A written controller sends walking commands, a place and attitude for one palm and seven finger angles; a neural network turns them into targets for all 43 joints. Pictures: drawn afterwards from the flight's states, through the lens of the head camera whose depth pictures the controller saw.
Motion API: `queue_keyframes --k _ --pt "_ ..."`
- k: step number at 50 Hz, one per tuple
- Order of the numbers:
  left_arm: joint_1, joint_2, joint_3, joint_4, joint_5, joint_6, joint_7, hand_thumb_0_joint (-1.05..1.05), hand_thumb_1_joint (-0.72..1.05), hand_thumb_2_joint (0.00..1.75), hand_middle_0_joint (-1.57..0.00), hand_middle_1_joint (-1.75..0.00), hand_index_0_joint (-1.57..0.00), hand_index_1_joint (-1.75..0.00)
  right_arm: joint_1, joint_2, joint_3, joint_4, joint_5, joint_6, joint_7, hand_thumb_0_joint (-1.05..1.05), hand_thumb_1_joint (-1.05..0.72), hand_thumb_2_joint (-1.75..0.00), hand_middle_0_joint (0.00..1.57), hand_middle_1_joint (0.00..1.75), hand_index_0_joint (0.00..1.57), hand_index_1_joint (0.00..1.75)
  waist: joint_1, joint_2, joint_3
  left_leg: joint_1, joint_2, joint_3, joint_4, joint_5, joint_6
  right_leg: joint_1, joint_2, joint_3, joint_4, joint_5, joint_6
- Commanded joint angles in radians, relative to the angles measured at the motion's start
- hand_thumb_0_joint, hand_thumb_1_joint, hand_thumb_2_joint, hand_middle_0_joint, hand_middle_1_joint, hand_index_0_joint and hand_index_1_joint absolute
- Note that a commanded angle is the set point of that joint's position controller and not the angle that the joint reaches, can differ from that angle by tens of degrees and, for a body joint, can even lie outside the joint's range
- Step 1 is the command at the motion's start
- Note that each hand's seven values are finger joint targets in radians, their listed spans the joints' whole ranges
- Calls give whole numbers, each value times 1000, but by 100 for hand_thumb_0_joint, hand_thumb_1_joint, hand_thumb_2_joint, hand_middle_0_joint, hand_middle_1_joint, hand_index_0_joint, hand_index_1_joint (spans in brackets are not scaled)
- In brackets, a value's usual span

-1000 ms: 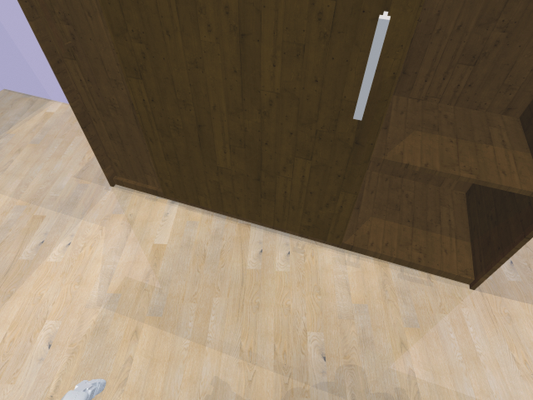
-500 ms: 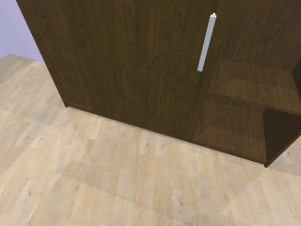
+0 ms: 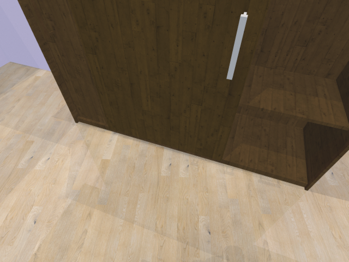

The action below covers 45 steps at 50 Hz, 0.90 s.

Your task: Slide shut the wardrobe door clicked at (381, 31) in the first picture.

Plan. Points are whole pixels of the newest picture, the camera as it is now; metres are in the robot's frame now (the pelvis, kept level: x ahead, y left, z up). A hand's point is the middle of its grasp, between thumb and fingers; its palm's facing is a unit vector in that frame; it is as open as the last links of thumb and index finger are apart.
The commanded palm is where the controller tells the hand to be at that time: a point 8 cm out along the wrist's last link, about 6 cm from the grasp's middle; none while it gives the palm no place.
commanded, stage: stand and wait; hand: left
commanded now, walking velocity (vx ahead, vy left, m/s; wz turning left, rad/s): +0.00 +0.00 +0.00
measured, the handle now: (236, 47) +0.88 -0.20 +0.08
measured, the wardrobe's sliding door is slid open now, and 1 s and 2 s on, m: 0.55 0.55 0.55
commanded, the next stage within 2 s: look at it before walking up in 0.04 s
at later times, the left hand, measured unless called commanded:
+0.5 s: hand out of the picture +0.09 +0.25 -0.15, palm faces -0.02 -0.94 -0.34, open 7.4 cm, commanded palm none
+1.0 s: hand out of the picture +0.08 +0.23 -0.17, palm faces -0.09 -0.95 -0.30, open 7.4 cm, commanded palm none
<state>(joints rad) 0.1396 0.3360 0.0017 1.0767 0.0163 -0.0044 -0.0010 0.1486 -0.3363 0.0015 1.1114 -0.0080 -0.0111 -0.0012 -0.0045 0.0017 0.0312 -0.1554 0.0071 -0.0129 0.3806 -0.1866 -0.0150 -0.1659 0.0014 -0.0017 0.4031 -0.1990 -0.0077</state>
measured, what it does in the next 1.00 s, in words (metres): stands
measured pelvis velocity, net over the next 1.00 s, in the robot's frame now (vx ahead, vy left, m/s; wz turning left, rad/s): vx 0.01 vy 0.00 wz -0.09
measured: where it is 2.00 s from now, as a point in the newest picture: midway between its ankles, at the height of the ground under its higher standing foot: outside the picture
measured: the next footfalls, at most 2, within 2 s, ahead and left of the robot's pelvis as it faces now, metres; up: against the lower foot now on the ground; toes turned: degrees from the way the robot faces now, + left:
left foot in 1.78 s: +0.14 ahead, +0.10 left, +0.00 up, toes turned -27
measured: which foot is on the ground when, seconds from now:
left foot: down 0.00-1.00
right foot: down 0.00-1.00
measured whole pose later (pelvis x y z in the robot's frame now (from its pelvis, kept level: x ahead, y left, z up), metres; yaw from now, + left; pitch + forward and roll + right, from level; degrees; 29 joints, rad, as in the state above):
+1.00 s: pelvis +0.01 +0.00 -0.01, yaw -5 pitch -1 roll +1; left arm 0.20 0.29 0.02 1.01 0.02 0.05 0.00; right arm 0.13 -0.27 -0.02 1.01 -0.01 0.01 -0.03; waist 0.01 -0.01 0.06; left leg -0.20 0.04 0.07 0.49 -0.27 -0.02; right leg -0.25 0.04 0.08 0.52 -0.25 -0.01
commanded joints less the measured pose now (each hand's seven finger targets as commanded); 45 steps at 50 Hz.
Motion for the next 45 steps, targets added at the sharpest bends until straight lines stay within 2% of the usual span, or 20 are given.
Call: queue_keyframes --k 1,7,10,15,31,37,39,40,42,44,45 --pt "-51 216 39 -66 -4 -22 10 0 90 90 -20 -30 -20 -30 -48 -208 -38 -64 -3 -24 -10 0 -90 -90 20 30 20 30 5 -5 -31 -24 96 -103 -76 8 39 -16 -120 127 -106 -52 -28" --pt "-49 214 37 -65 -5 -25 10 0 90 90 -20 -30 -20 -30 -54 -207 -37 -66 -2 -27 -11 0 -90 -90 20 30 20 30 6 9 -56 -2 104 -102 -72 67 39 7 -121 117 -91 35 -27" --pt "-44 216 38 -65 -5 -28 11 0 90 90 -20 -30 -20 -30 -58 -207 -37 -68 1 -27 -12 0 -90 -90 20 30 20 30 6 -9 -72 12 104 -97 -60 104 39 21 -123 117 -87 89 -29" --pt "-47 216 37 -63 -6 -27 12 0 90 90 -20 -30 -20 -30 -68 -211 -36 -66 1 -27 -14 0 -90 -90 20 30 20 30 6 7 -72 25 108 -98 -66 137 38 32 -121 108 -79 131 -27" --pt "-53 220 37 -62 -5 -28 12 0 90 90 -20 -30 -20 -30 -81 -211 -35 -69 1 -26 -15 0 -90 -90 20 30 20 30 5 -7 -68 43 109 -95 -78 164 35 51 -126 101 -93 169 -25" --pt "-52 218 37 -60 -5 -26 11 0 90 90 -20 -30 -20 -30 -84 -211 -34 -68 2 -26 -15 0 -90 -90 20 30 20 30 9 4 -53 34 109 -96 -92 144 36 50 -124 98 -102 140 -21" --pt "-54 218 39 -67 -5 -21 9 0 90 90 -20 -30 -20 -30 -78 -217 -38 -70 -1 -27 -19 0 -90 -90 20 30 20 30 6 5 -52 55 114 -81 -80 137 34 24 -115 116 -95 153 -26" --pt "-45 201 41 -71 -3 -14 9 0 90 90 -20 -30 -20 -30 -61 -193 -36 -72 -1 -23 -20 0 -90 -90 20 30 20 30 4 2 -54 58 119 -65 -58 147 31 13 -114 124 -77 184 -26" --pt "3 116 30 -73 -4 10 13 0 90 90 -20 -30 -20 -30 -12 -101 -24 -75 -3 -8 -24 0 -90 -90 20 30 20 30 1 -3 -58 47 121 -29 -20 133 16 -16 -110 134 -32 212 -16" --pt "29 108 35 -95 -1 25 13 0 90 90 -20 -30 -20 -30 9 -95 -33 -98 -3 5 -29 0 -90 -90 20 30 20 30 1 -9 -41 29 130 -9 11 109 16 -62 -99 149 10 220 -17" --pt "40 109 40 -107 0 28 12 0 90 90 -20 -30 -20 -30 17 -98 -41 -111 -3 8 -31 0 -90 -90 20 30 20 30 0 -5 -59 34 137 -5 31 108 20 -73 -95 158 32 230 -20"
